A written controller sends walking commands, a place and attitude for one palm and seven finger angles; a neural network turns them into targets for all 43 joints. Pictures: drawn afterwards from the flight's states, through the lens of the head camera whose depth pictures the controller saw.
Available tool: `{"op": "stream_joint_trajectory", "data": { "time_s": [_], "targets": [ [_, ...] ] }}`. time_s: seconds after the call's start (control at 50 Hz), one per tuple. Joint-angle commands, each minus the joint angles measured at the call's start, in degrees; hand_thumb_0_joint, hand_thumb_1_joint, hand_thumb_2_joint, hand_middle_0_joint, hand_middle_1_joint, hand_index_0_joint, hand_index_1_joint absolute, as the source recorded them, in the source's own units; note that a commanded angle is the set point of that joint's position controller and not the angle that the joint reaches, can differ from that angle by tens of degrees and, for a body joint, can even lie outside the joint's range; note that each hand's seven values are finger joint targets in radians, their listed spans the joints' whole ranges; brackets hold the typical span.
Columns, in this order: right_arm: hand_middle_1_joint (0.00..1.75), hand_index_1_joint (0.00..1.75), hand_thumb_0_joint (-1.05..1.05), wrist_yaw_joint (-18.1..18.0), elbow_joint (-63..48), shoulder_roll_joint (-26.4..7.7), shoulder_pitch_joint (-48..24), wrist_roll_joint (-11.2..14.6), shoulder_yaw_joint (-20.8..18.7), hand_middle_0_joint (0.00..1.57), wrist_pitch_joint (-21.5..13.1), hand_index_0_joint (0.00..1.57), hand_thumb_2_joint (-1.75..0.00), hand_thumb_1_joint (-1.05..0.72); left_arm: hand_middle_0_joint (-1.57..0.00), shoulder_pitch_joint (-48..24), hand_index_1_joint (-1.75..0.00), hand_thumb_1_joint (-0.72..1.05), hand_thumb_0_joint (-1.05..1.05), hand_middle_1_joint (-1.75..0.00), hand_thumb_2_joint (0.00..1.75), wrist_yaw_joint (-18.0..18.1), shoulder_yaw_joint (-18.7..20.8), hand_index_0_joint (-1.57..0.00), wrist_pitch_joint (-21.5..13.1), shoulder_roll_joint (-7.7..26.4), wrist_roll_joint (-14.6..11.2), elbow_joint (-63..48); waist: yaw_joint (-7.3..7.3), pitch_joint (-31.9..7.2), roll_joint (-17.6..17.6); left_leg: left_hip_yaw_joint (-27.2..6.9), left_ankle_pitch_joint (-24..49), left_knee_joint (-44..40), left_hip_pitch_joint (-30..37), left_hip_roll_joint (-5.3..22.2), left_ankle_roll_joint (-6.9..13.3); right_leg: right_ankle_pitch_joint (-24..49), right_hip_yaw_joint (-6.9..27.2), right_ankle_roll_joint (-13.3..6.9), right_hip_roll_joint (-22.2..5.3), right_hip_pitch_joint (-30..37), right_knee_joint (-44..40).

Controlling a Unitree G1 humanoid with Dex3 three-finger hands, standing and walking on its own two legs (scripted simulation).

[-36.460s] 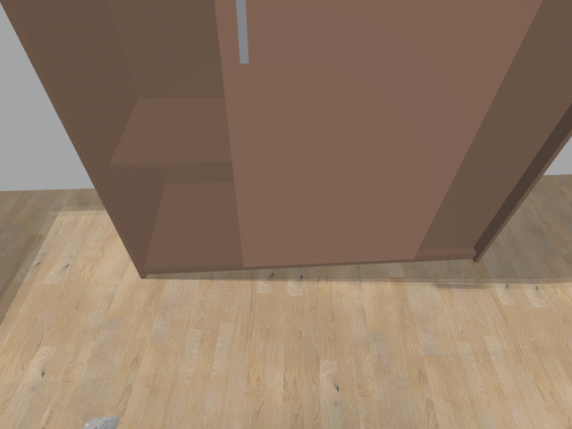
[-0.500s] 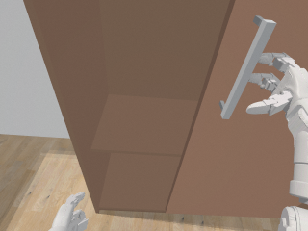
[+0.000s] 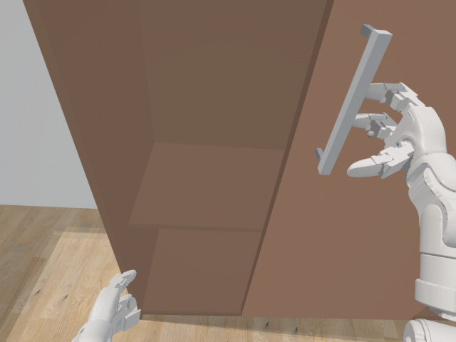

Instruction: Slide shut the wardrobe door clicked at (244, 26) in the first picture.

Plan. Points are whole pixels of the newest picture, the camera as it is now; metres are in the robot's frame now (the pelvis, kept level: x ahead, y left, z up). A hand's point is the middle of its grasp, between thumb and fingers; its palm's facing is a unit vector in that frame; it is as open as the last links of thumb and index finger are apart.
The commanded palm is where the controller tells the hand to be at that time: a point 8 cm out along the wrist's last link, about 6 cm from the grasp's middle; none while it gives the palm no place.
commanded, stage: slide the fingers in behind the handle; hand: right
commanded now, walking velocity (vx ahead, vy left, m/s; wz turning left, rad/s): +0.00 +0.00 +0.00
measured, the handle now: (343, 108) +0.42 -0.16 +0.27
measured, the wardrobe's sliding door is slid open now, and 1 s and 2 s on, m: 0.41 0.41 0.41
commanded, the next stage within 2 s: loosen the grip on the handle in 0.24 s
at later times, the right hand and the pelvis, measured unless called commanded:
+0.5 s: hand (387, 112) +0.37 -0.20 +0.29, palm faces +0.13 +0.98 -0.13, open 14.2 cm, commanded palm +0.32 -0.21 +0.27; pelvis -0.02 +0.01 -0.01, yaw +0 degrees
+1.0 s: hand (373, 129) +0.35 -0.18 +0.27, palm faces +0.09 +0.99 -0.13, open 14.7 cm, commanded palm +0.33 -0.24 +0.27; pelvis -0.07 +0.01 -0.01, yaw +2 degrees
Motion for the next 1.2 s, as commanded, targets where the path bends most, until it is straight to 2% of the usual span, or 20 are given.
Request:
{"op": "stream_joint_trajectory", "data": {
  "time_s": [0.0,0.3,0.32,0.34,0.36,0.4,0.42,0.44,0.5,0.56,0.64,0.7,0.72,0.74,0.86,0.98,1.0,1.02,1.06,1.18],
  "targets": [
    [1.2,1.2,0.0,-1.3,-11.5,-9.9,-28.6,-0.2,-1.9,0.3,-3.5,0.3,-0.3,0.5,-0.2,-11.1,-0.3,0.9,0.0,-0.3,0.9,0.9,2.0,-0.2,-2.8,6.0,-0.1,-9.6,1.15,-11.4,0.8,-1.6,15.0,-2.4,-1.9,-0.9,0.9,14.9,3.1,-1.0,-0.3,8.0,-1.7],
    [1.2,1.2,0.0,-1.7,-15.6,-8.3,-27.7,0.0,-1.3,0.3,-4.0,0.3,-0.3,0.5,-0.2,-12.5,-0.3,0.9,0.0,-0.3,0.9,0.6,1.9,-0.2,-2.2,5.6,0.2,-9.8,0.79,-13.3,2.1,-1.6,18.8,-2.0,0.1,-0.8,0.9,17.5,3.1,-1.0,-0.1,9.2,-1.5],
    [1.2,1.2,0.0,-3.8,-20.7,-51.4,-92.0,-9.4,-21.8,0.3,-3.8,0.3,-0.3,0.5,-0.2,-9.0,-0.3,0.9,0.0,-0.3,0.9,5.5,2.3,-0.2,0.9,10.0,-2.4,-2.1,3.23,-12.1,-4.4,-12.3,7.1,9.4,1.7,4.6,0.6,22.0,2.3,-3.0,2.4,2.6,11.1],
    [1.2,1.2,0.0,-4.0,19.1,-20.4,-60.3,-14.3,-7.0,0.3,-3.1,0.3,-0.29,0.5,-0.2,-2.5,-0.3,0.9,0.0,-0.3,0.9,2.2,4.7,-0.2,-2.5,4.7,3.9,-4.9,3.58,-2.4,18.4,-3.0,24.9,6.1,-4.9,3.2,0.8,27.6,0.9,-2.1,-1.1,-4.8,5.4],
    [1.2,1.2,0.0,-3.1,20.4,-13.3,-42.6,-6.8,-5.2,0.3,-4.2,0.3,-0.28,0.51,-0.2,0.6,-0.3,0.9,0.0,-0.3,0.9,-1.6,6.4,-0.2,-4.5,8.4,1.0,-4.6,2.23,-6.4,18.8,-0.9,36.0,10.0,-7.4,-0.1,0.5,32.6,1.2,1.0,-0.2,0.7,8.1],
    [1.2,1.2,0.0,-0.9,3.4,-7.9,-40.1,-7.0,-1.9,0.3,-9.4,0.3,-0.27,0.52,-0.2,-2.2,-0.3,0.9,0.0,-0.3,0.9,-2.6,5.9,-0.2,-5.1,7.3,1.5,-9.1,0.43,-23.7,2.0,-1.6,34.6,9.1,-3.6,-0.9,0.6,42.1,0.8,1.0,-0.3,13.5,8.5],
    [1.2,1.2,0.0,0.1,0.3,-3.4,-37.6,-7.9,3.2,0.3,-10.8,0.3,-0.26,0.52,-0.2,-3.2,-0.3,0.9,0.0,-0.3,0.9,-3.6,5.2,-0.2,-5.7,5.6,1.0,-10.3,0.25,-24.4,-10.2,-1.2,16.9,7.3,-7.3,-1.6,1.4,42.4,1.9,2.7,-0.8,16.6,6.3],
    [1.2,1.2,0.0,0.5,-1.7,-1.6,-34.1,-8.5,5.6,0.3,-11.4,0.3,-0.25,0.52,-0.2,-2.4,-0.3,0.9,0.0,-0.3,0.9,-4.2,5.2,-0.2,-5.6,6.1,1.4,-10.1,0.71,-19.6,-10.4,-0.8,15.9,5.3,-9.6,-1.6,2.3,39.9,2.7,2.9,-1.8,16.4,7.1],
    [1.2,1.2,0.0,0.6,1.6,-8.0,-28.7,-6.2,-1.2,0.3,-11.3,0.3,-0.22,0.54,-0.2,-3.1,-0.3,0.9,0.0,-0.3,0.9,-3.6,5.5,-0.2,-4.1,7.9,0.6,-9.6,1.33,-12.7,11.0,-1.0,25.2,4.5,-6.0,-1.6,0.6,22.7,1.2,-1.1,-1.2,3.9,5.0],
    [1.19,1.19,0.0,-2.1,-3.7,-14.6,-35.2,-6.6,-5.2,0.29,-11.6,0.29,-0.2,0.55,-0.2,-3.9,-0.3,0.9,0.0,-0.3,0.9,-2.7,5.4,-0.2,-4.2,7.8,0.5,-10.1,0.57,-15.6,5.7,-2.3,16.3,3.6,-4.4,-1.3,0.7,15.6,0.4,-1.4,-0.7,3.4,3.2],
    [1.18,1.18,0.0,-7.3,-5.9,-14.3,-39.6,-10.6,-1.5,0.28,-13.2,0.28,-0.2,0.55,-0.2,-3.6,-0.3,0.9,0.0,-0.3,0.9,-2.1,5.0,-0.2,-5.4,6.8,0.4,-9.4,1.48,-13.0,-3.1,-3.1,3.4,0.5,-6.8,-1.6,1.5,7.3,0.8,-1.1,-0.7,3.7,0.8],
    [1.17,1.17,0.0,-7.2,1.7,-14.1,-45.0,-8.7,-0.6,0.27,-13.9,0.27,-0.2,0.55,-0.2,-2.9,-0.3,0.9,0.0,-0.3,0.9,-0.5,4.9,-0.2,-6.4,7.6,0.0,-7.1,3.12,-7.8,1.8,-5.1,-5.3,-3.2,-8.6,-1.5,0.9,-1.5,0.7,-1.6,-0.6,0.5,-1.2],
    [1.17,1.17,0.0,-6.9,11.1,-22.3,-38.4,-9.3,-8.9,0.27,-13.7,0.27,-0.2,0.55,-0.2,-0.8,-0.3,0.9,0.0,-0.3,0.9,0.1,5.2,-0.2,-6.2,8.9,0.3,-5.6,1.87,-5.8,6.1,-5.3,-7.0,-3.7,-7.6,-1.6,1.0,-1.7,0.9,-1.7,-0.8,-2.4,-1.1],
    [1.16,1.16,0.0,-5.8,8.9,-17.5,-39.3,-8.7,-4.1,0.26,-14.4,0.26,-0.2,0.55,-0.2,-1.5,-0.3,0.9,0.0,-0.3,0.9,0.0,4.9,-0.2,-6.3,8.1,0.1,-6.7,1.93,-6.6,5.4,-6.0,-7.3,-4.0,-6.4,-0.9,0.7,-1.4,0.4,-1.7,-0.4,-3.3,-1.6],
    [1.15,1.15,0.0,-3.6,15.0,-16.7,-44.9,-8.1,-0.4,0.25,-17.9,0.25,-0.2,0.55,-0.2,0.1,-0.3,0.9,0.0,-0.3,0.9,0.3,5.3,-0.2,-8.3,8.0,-0.9,-5.7,3.35,-5.8,3.1,-7.8,-12.8,-6.0,-8.9,-0.4,0.7,-4.0,0.0,-1.8,-0.4,-3.7,-0.9],
    [1.15,1.15,0.0,-3.6,17.1,-15.7,-46.1,-7.5,0.3,0.25,-19.2,0.25,-0.2,0.55,-0.2,1.8,-0.3,0.9,0.0,-0.3,0.9,0.1,5.9,-0.2,-10.0,8.3,-1.1,-5.0,3.32,-8.1,4.0,-7.7,-11.4,-5.9,-8.1,-0.1,0.7,-3.2,0.5,-2.1,-0.3,-3.6,-0.7],
    [1.15,1.15,0.0,-4.5,13.2,-29.5,-51.0,-8.2,-10.1,0.25,-19.7,0.25,-0.2,0.55,-0.2,2.0,-0.3,0.9,0.0,-0.3,0.9,0.2,6.3,-0.2,-9.9,9.6,-0.8,-4.7,1.54,-13.2,3.8,-8.4,-11.1,-6.1,-4.3,0.2,0.7,-1.9,1.0,-2.2,-0.5,-3.2,-0.8],
    [1.15,1.15,0.0,-4.7,15.6,-30.9,-49.6,-9.0,-10.5,0.25,-19.4,0.25,-0.2,0.55,-0.2,1.6,-0.3,0.9,0.0,-0.3,0.9,0.2,6.0,-0.2,-9.6,9.5,-0.6,-4.7,1.25,-12.1,3.4,-8.6,-9.9,-5.5,-3.5,0.3,0.6,-0.6,0.8,-2.3,-0.6,-4.6,-0.8],
    [1.15,1.15,0.0,-3.3,18.1,-24.5,-47.2,-8.8,-5.9,0.25,-19.4,0.25,-0.2,0.55,-0.2,2.3,-0.3,0.9,0.0,-0.3,0.9,-0.1,5.8,-0.2,-9.9,8.7,-0.8,-5.2,2.24,-9.0,4.9,-7.4,-7.5,-5.5,-4.7,0.0,0.6,-0.6,0.7,-2.5,-0.9,-3.9,-1.8],
    [1.15,1.15,0.0,2.7,17.5,-23.5,-40.0,-7.7,-5.3,0.25,-17.9,0.25,-0.2,0.55,-0.2,3.6,-0.3,0.9,0.0,-0.3,0.9,0.0,5.6,-0.2,-10.6,9.1,-1.4,-7.7,1.72,-8.9,2.6,-4.3,2.6,-4.2,-4.9,-0.9,1.1,5.2,0.7,-3.0,-0.9,0.4,-1.9]
  ]
}}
